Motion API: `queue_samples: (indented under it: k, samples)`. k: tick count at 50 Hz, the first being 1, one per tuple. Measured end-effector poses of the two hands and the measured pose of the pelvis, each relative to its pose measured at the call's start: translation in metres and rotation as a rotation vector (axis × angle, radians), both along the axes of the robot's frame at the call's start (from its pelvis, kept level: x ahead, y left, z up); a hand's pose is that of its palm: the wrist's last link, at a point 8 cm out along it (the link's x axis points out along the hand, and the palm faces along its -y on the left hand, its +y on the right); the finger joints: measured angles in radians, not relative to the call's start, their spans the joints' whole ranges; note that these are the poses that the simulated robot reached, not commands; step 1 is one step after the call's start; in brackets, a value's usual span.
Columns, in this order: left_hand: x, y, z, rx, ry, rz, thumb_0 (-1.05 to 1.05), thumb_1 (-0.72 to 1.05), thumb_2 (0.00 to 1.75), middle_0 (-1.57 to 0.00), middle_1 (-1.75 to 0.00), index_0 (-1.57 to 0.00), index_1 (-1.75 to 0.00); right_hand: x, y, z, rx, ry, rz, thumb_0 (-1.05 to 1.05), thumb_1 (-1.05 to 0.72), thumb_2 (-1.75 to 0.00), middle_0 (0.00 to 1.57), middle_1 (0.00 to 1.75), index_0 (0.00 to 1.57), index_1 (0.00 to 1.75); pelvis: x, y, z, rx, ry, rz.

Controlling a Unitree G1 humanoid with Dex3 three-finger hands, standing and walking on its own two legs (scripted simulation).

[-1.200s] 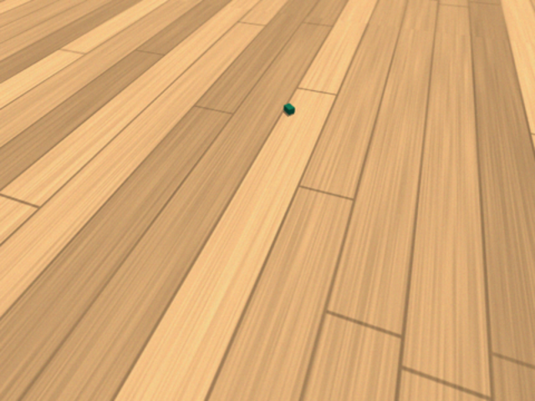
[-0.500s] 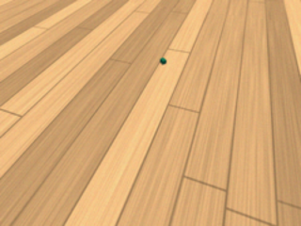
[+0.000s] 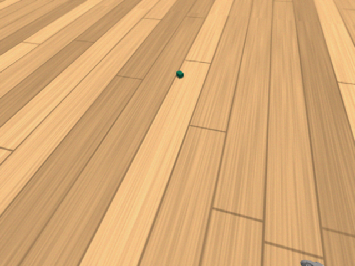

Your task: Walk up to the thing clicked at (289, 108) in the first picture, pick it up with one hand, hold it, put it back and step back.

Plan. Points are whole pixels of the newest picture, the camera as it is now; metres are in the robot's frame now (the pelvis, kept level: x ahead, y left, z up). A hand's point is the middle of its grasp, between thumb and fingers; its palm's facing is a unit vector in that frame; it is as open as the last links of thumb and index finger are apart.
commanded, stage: walk up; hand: left
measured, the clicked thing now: (179, 74) +1.89 +0.08 -0.76
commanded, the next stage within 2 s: none
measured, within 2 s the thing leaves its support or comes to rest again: neither
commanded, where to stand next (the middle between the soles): +1.44 +0.21 m, yaw -56 degrees
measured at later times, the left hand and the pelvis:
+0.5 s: hand (116, 224) +0.26 +0.21 -0.13, palm faces -0.21 -0.87 -0.45, open 7.4 cm; pelvis +0.17 -0.07 -0.01, yaw -18 degrees
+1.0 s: hand (151, 102) +0.75 +0.16 -0.12, palm faces -0.50 -0.71 -0.49, open 7.4 cm; pelvis +0.48 -0.03 -0.01, yaw -30 degrees
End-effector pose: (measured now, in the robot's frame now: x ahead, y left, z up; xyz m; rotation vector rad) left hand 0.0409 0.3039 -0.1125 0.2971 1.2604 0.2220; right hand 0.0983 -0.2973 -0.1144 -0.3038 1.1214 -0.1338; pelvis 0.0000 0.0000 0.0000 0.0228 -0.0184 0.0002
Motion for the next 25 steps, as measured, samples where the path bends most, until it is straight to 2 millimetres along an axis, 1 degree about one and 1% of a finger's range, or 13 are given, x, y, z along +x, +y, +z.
queue_samples:
  k: [2,4,8,10,12,14,15,17,19,22,25]
  samples:
    - [0.01,0.003,0.004,0.019,0.044,-0.047,0.0,0.9,0.9,-0.21,-0.3,-0.21,-0.3,-0.001,-0.011,0.002,0.004,-0.066,-0.051,0.0,-0.9,-0.9,0.21,0.3,0.21,0.3,0.003,0.0,-0.002,-0.006,0.014,-0.041]
    - [0.031,0.006,0.012,0.042,0.048,-0.095,0.01,0.9,0.9,-0.21,-0.3,-0.21,-0.3,-0.007,-0.024,0.002,-0.004,-0.09,-0.095,0.0,-0.9,-0.9,0.21,0.3,0.21,0.3,0.008,-0.003,-0.002,-0.015,0.013,-0.068]
    - [0.083,0.006,0.03,0.086,-0.027,-0.155,0.01,0.9,0.9,-0.21,-0.3,-0.21,-0.3,-0.017,-0.053,-0.004,-0.014,-0.061,-0.155,0.0,-0.9,-0.9,0.21,0.3,0.2,0.3,0.031,-0.018,-0.005,-0.002,0.0,-0.133]
    - [0.11,0.002,0.036,0.119,-0.064,-0.184,0.01,0.9,0.9,-0.21,-0.3,-0.21,-0.3,-0.015,-0.07,-0.012,-0.013,-0.058,-0.184,0.0,-0.9,-0.9,0.21,0.3,0.2,0.3,0.047,-0.028,-0.012,0.007,-0.009,-0.167]
    - [0.137,-0.003,0.036,0.161,-0.101,-0.212,0.0,0.9,0.9,-0.21,-0.3,-0.2,-0.3,-0.007,-0.088,-0.025,-0.014,-0.072,-0.208,0.01,-0.9,-0.9,0.21,0.3,0.2,0.3,0.063,-0.042,-0.025,0.016,-0.015,-0.188]
    - [0.157,-0.009,0.032,0.199,-0.149,-0.219,0.0,0.9,0.9,-0.21,-0.3,-0.2,-0.3,0.005,-0.103,-0.039,-0.024,-0.071,-0.213,0.01,-0.9,-0.9,0.21,0.3,0.2,0.3,0.077,-0.052,-0.039,-0.022,-0.015,-0.193]
    - [0.164,-0.013,0.029,0.209,-0.168,-0.219,0.0,0.9,0.9,-0.21,-0.3,-0.2,-0.3,0.013,-0.107,-0.043,-0.022,-0.064,-0.213,0.01,-0.9,-0.9,0.2,0.3,0.2,0.3,0.083,-0.055,-0.042,-0.035,-0.015,-0.197]
    - [0.173,-0.023,0.026,0.204,-0.167,-0.219,0.0,0.9,0.9,-0.2,-0.3,-0.2,-0.3,0.032,-0.107,-0.043,-0.006,-0.064,-0.203,0.01,-0.9,-0.9,0.2,0.3,0.2,0.3,0.097,-0.06,-0.041,-0.05,-0.022,-0.217]
    - [0.179,-0.034,0.025,0.184,-0.134,-0.219,0.0,0.9,0.9,-0.2,-0.3,-0.2,-0.3,0.056,-0.104,-0.035,0.02,-0.085,-0.193,0.01,-0.91,-0.9,0.2,0.3,0.2,0.3,0.112,-0.062,-0.033,-0.06,-0.03,-0.237]
    - [0.192,-0.048,0.024,0.15,-0.085,-0.227,0.0,0.9,0.9,-0.21,-0.3,-0.21,-0.3,0.09,-0.097,-0.018,0.049,-0.124,-0.181,0.01,-0.91,-0.9,0.2,0.3,0.2,0.3,0.14,-0.065,-0.019,-0.055,-0.041,-0.272]
    - [0.217,-0.057,0.022,0.118,-0.047,-0.255,0.0,0.9,0.9,-0.21,-0.3,-0.21,-0.3,0.12,-0.095,-0.002,0.053,-0.142,-0.192,0.01,-0.9,-0.9,0.2,0.3,0.2,0.3,0.173,-0.065,-0.01,-0.047,-0.04,-0.311]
